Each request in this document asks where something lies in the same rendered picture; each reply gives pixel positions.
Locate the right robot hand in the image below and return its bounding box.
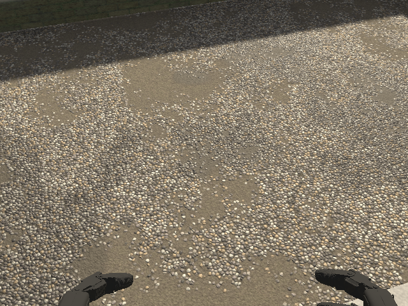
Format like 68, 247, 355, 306
315, 269, 398, 306

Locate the left robot hand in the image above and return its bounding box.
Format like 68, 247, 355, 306
58, 272, 133, 306

